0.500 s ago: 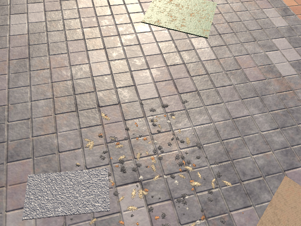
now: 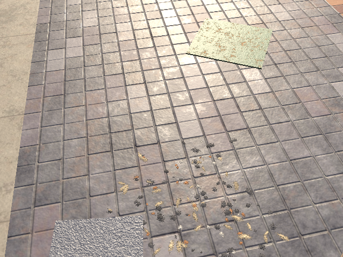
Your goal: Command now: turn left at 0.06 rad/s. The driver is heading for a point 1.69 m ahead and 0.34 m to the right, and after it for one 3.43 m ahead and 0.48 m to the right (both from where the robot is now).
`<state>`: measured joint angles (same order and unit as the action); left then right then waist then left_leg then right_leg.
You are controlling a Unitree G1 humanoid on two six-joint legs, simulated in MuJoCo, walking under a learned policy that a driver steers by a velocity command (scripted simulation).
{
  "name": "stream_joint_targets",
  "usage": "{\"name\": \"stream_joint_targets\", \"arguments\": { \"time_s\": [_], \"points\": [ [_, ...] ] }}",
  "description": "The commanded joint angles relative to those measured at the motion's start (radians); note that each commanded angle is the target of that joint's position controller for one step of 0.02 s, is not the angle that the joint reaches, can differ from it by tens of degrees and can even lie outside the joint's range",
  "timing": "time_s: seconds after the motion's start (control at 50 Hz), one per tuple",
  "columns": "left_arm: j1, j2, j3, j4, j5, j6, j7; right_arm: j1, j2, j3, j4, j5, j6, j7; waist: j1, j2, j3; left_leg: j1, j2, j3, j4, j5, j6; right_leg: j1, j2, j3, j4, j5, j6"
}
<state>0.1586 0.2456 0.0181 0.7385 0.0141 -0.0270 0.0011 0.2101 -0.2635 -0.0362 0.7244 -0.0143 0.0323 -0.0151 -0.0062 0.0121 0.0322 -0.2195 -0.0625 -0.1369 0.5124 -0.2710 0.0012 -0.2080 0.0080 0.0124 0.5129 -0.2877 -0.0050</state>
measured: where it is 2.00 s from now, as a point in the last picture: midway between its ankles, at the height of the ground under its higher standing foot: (177, 194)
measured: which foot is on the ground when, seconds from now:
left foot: down 0.00-0.44, up 0.46-0.70, down 0.72-1.00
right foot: down 0.00-0.72, up 0.74-1.00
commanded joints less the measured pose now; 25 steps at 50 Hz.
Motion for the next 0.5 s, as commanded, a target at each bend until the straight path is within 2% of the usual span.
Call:
{"name": "stream_joint_targets", "arguments": {
  "time_s": [0.02,0.14,0.38,0.4,0.42,0.44,0.46,0.48,0.5],
  "points": [
    [-0.019,0.129,0.029,-0.061,-0.002,-0.01,0.006,-0.02,-0.1,-0.03,-0.054,0.002,-0.017,-0.007,0.012,-0.017,-0.052,-0.002,0.066,-0.056,-0.059,0.185,0.01,0.026,-0.085,0.083,-0.087,0.148,-0.038],
    [-0.018,0.119,0.02,-0.04,-0.004,-0.009,0.001,0.005,-0.101,-0.034,-0.021,0.002,-0.017,-0.018,0.01,0.001,-0.05,0.024,0.072,-0.06,-0.062,0.222,0.001,0.024,-0.071,0.073,-0.087,0.164,-0.039],
    [0.003,0.12,0.011,0.039,-0.007,-0.014,-0.002,0.026,-0.1,-0.036,0.053,0.004,-0.013,-0.036,0.007,-0.016,-0.032,0.065,0.075,-0.052,-0.073,0.24,-0.014,0.01,-0.062,0.074,-0.122,0.156,-0.043],
    [0.018,0.118,0.009,0.053,-0.006,-0.013,0.0,0.04,-0.09,-0.034,0.067,0.005,-0.012,-0.037,0.007,-0.025,-0.051,0.073,0.061,-0.035,-0.071,0.166,-0.015,0.017,-0.057,0.075,-0.14,0.058,-0.047],
    [0.021,0.129,0.012,0.061,-0.01,-0.009,0.003,0.043,-0.084,-0.033,0.077,0.008,-0.011,-0.038,0.01,-0.047,-0.035,0.047,0.036,-0.005,-0.049,0.042,-0.012,0.009,-0.057,0.092,-0.166,-0.102,-0.06],
    [0.033,0.162,0.022,0.067,-0.017,-0.005,0.008,0.038,-0.085,-0.035,0.079,0.014,-0.014,-0.039,0.02,-0.09,-0.003,-0.023,0.001,0.041,0.012,-0.106,-0.008,0.008,-0.082,0.147,-0.204,-0.286,-0.095],
    [0.067,0.191,0.03,0.079,-0.023,-0.002,0.013,0.013,-0.081,-0.034,0.064,0.018,-0.025,-0.037,0.035,-0.145,0.036,-0.125,-0.008,0.08,0.093,-0.179,-0.009,0.02,-0.164,0.271,-0.273,-0.447,-0.15],
    [0.088,0.219,0.038,0.086,-0.029,-0.003,0.019,-0.024,-0.085,-0.034,0.042,0.026,-0.043,-0.033,0.044,-0.177,0.088,-0.219,0.017,0.107,0.164,-0.189,-0.005,0.022,-0.269,0.403,-0.346,-0.538,-0.21],
    [0.114,0.23,0.044,0.092,-0.026,-0.009,0.026,-0.073,-0.09,-0.033,0.022,0.033,-0.064,-0.026,0.064,-0.172,0.132,-0.285,0.063,0.09,0.243,-0.192,-0.001,0.011,-0.335,0.492,-0.384,-0.518,-0.252]
  ]
}}
Velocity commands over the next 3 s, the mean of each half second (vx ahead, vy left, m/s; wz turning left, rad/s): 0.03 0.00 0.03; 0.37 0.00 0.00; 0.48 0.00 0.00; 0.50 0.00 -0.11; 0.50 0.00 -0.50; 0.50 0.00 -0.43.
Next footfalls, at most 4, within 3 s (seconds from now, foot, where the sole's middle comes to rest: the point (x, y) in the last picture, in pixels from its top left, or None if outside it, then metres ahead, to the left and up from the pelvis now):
0.72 left None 0.13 0.14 -0.77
1.20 right None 0.48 -0.09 -0.77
1.74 left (147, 195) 0.78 0.15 -0.77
2.28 right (203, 146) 1.05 -0.12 -0.77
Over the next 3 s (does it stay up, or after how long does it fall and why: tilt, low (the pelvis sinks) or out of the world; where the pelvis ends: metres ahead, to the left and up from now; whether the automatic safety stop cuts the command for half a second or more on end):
stays up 1.29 -0.10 0.01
